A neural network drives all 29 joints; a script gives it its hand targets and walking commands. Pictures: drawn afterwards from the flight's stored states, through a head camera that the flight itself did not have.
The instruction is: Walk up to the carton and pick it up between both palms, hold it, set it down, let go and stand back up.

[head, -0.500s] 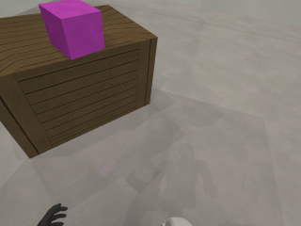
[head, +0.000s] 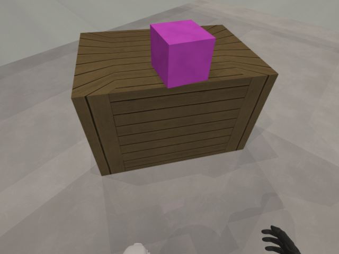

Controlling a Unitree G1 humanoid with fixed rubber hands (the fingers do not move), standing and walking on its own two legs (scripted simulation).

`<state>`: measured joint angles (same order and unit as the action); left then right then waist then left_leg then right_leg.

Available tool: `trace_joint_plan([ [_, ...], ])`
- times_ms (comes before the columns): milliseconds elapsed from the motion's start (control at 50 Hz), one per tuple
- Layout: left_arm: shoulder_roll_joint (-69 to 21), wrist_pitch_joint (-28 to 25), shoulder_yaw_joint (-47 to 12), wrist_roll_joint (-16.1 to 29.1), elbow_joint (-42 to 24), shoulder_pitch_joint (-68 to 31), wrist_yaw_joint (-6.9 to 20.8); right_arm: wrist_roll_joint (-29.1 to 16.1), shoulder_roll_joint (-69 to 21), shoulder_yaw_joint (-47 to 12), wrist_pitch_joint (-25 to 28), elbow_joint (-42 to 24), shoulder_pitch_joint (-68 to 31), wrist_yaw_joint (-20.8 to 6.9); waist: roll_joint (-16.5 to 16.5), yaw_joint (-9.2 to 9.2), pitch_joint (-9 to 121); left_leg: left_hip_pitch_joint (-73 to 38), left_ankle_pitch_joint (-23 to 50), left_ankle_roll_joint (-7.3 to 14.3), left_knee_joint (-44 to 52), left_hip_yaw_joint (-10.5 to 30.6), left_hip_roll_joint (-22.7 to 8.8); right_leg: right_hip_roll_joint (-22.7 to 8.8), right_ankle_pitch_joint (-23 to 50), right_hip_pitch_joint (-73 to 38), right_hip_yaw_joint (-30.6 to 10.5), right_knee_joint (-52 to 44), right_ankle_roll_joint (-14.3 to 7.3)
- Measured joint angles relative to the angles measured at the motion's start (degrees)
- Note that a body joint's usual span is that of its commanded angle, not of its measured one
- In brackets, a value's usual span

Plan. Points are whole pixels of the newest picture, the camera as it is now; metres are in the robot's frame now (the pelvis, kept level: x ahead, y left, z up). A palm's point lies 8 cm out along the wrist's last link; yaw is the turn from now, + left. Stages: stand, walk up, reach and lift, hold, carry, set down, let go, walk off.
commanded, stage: walk up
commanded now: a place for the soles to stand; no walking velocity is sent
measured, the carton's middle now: (179, 52) +0.98 +0.00 +0.02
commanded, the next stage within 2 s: none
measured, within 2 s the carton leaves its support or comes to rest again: neither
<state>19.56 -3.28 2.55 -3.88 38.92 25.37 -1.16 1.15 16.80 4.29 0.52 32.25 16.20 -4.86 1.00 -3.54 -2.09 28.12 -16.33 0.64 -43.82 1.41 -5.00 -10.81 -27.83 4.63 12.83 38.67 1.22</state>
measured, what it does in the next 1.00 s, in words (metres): walks ahead: left foot, then right foot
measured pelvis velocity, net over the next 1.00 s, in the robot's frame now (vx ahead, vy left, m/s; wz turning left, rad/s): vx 0.34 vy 0.03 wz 0.16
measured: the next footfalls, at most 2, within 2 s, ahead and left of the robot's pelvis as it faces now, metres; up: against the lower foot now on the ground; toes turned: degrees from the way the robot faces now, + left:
left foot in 0.02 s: +0.17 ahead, +0.15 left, +0.00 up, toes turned +2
right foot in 0.46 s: +0.33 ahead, -0.14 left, +0.00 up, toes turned +0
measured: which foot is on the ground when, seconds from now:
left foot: up 0.00-0.00, down 0.02-0.48, up 0.50-0.80, down 0.82-1.00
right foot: down 0.00-0.04, up 0.06-0.44, down 0.46-0.84, up 0.86-1.00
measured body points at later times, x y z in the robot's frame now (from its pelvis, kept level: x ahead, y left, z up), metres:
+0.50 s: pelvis +0.19 -0.01 -0.01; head +0.19 -0.01 +0.44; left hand +0.32 +0.26 -0.09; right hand +0.26 -0.29 -0.12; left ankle +0.13 +0.14 -0.70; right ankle +0.29 -0.14 -0.71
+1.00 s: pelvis +0.34 +0.03 +0.00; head +0.34 +0.07 +0.45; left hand +0.38 +0.32 -0.13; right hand +0.47 -0.22 -0.08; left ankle +0.38 +0.17 -0.71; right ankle +0.35 -0.09 -0.64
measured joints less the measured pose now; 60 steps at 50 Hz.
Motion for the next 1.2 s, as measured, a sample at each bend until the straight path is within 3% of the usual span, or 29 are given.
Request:
trace_joint_plan([
  [40,0.5,0.8,-0.2,0.1,-0.6,-0.6,0.4,0.7,-0.5,0.1,1.1,-0.1,0.1,0.8,-2.8,1.00,-1.2,-0.6,3.3,-0.3,-0.8,-1.4,2.6,-3.6,-3.0,1.3,-1.3,6.8,-1.9],
  [60,0.5,1.4,-0.3,0.3,-1.1,-0.9,0.7,1.1,-0.6,-0.1,1.5,-0.2,0.2,1.5,-3.9,1.62,-2.1,0.0,1.7,-0.4,-3.7,-1.9,3.7,-4.0,-3.3,3.6,-3.8,13.5,-2.8],
  [120,0.4,3.6,-1.0,1.2,-2.8,-2.7,1.6,0.4,-1.4,-1.3,1.3,1.1,1.9,3.8,-5.1,3.85,-3.3,-0.6,-2.1,-0.1,-6.7,-1.0,4.9,1.4,-2.4,12.3,-10.3,31.9,-2.8],
  [180,1.0,3.6,-1.1,1.7,-4.5,-5.8,1.9,0.7,-2.6,-2.1,1.1,2.7,4.6,5.1,-7.6,5.47,-4.5,-4.2,-2.8,-0.3,-3.6,-0.8,5.7,4.1,1.5,20.3,-10.3,38.8,-2.6],
  [300,-0.6,3.1,-1.5,1.9,-7.2,-9.8,2.6,1.6,-1.7,-2.1,1.5,5.1,9.8,5.3,-7.9,7.68,-3.8,-10.6,-3.5,-0.3,3.0,0.3,5.8,5.0,4.4,28.2,-10.0,27.1,-1.5],
  [420,-3.0,1.8,-1.5,2.0,-7.7,-10.8,3.5,1.6,0.0,-1.8,1.5,6.2,10.3,4.7,-4.7,7.70,-2.5,-14.2,-7.5,-1.7,3.1,1.5,4.9,4.7,13.5,24.7,-11.0,6.7,-2.0],
  [460,-3.3,1.1,-1.1,1.7,-7.7,-9.5,3.3,1.4,0.7,-1.7,1.2,5.8,10.2,4.3,-2.7,7.07,-1.4,-14.1,-11.5,-2.0,-1.1,2.4,4.0,5.8,14.3,21.0,-10.1,2.7,-2.1],
  [500,-3.8,0.6,-0.9,1.1,-7.3,-8.1,2.6,1.2,1.4,-1.5,0.8,5.5,9.3,3.9,0.9,5.98,-1.5,-12.2,-14.7,-0.3,-9.7,4.5,2.3,7.5,11.4,20.7,-8.0,7.1,-0.9],
  [520,-3.6,0.6,-1.0,1.0,-7.2,-7.1,2.2,1.3,1.3,-1.6,0.3,5.1,8.8,3.8,1.4,5.32,-1.3,-10.5,-15.6,-0.2,-15.6,4.7,3.0,7.4,9.4,20.7,-7.6,9.5,-0.7],
  [580,-3.2,1.1,-0.9,1.9,-5.0,-4.2,1.1,1.6,1.2,-1.9,-1.5,4.0,6.2,3.7,2.3,3.29,-1.0,-4.6,-14.1,-0.8,-29.4,1.9,4.9,6.3,6.3,18.1,-7.0,11.2,-1.1],
  [620,-3.1,1.1,-0.9,1.8,-3.7,-2.4,0.7,1.4,1.4,-1.7,-1.5,3.2,3.6,3.6,3.2,1.96,-1.5,-1.2,-12.2,-1.2,-31.6,-0.2,4.8,5.9,5.4,15.3,-6.4,9.5,-0.6],
  [720,-2.1,1.0,-0.7,1.4,-0.8,1.5,0.5,0.4,1.3,-1.1,-0.5,-0.2,-2.0,2.5,3.6,-0.90,-2.3,2.6,-11.0,-1.1,-17.9,-2.1,2.7,5.3,5.9,10.0,-6.0,3.5,-0.6],
  [800,-0.5,1.4,-0.2,1.4,-0.7,2.7,0.8,0.1,-0.3,-1.3,0.7,-1.3,-3.5,1.8,1.0,-1.51,-2.5,-0.6,-2.2,0.1,-1.5,-2.4,1.6,4.0,3.8,8.2,-6.0,3.2,-0.3],
  [840,-0.1,1.9,-0.1,1.5,-1.1,3.0,1.2,0.6,-0.7,-1.2,1.5,-1.5,-2.9,2.3,-1.0,-0.95,-2.6,-2.6,4.0,0.2,1.8,-2.9,2.8,2.4,0.2,8.8,-6.9,7.3,-0.9],
  [860,-0.1,2.3,-0.2,1.6,-1.2,2.8,1.4,1.0,-1.0,-1.2,1.7,-1.3,-2.6,2.7,-2.4,-0.44,-3.0,-2.4,3.7,0.1,-0.2,-3.6,3.8,1.6,-1.6,9.7,-8.2,10.8,-1.7],
  [920,-0.5,4.9,-0.5,1.5,-2.0,0.6,1.7,0.8,-1.5,-1.6,1.3,0.2,-0.4,4.7,-4.0,1.46,-3.1,-2.7,-1.4,0.2,-4.0,-3.9,4.0,5.4,-4.9,15.5,-12.2,26.0,-2.0],
  [980,0.0,5.6,-0.1,1.2,-3.1,-3.0,1.7,1.0,-2.2,-2.0,0.9,2.6,2.3,5.8,-5.8,3.41,-3.6,-5.5,-1.4,0.0,-1.5,-4.0,3.5,7.8,-1.2,20.8,-12.1,32.1,-1.4],
  [1080,-0.4,5.1,0.1,1.8,-5.3,-7.1,2.3,1.5,-1.7,-1.9,1.0,4.9,5.3,6.1,-6.6,6.14,-3.6,-9.4,-1.1,-0.9,3.9,-4.6,2.4,7.9,2.5,24.3,-11.7,22.2,-0.4],
  [1160,-1.9,4.0,-0.7,2.5,-6.2,-9.2,2.2,0.9,-0.1,-2.1,0.3,4.1,5.4,5.7,-4.2,7.10,-4.2,-9.2,-3.5,-2.5,1.6,-4.3,1.0,7.5,11.7,19.8,-11.5,4.7,-1.5],
  [1200,-2.8,3.5,-1.0,2.3,-5.7,-10.0,2.0,0.2,0.6,-2.4,-0.4,3.8,4.3,5.4,-1.6,6.62,-4.9,-8.3,-6.3,-3.0,-2.3,-3.3,-1.0,9.2,13.9,18.5,-10.9,2.9,-0.6],
])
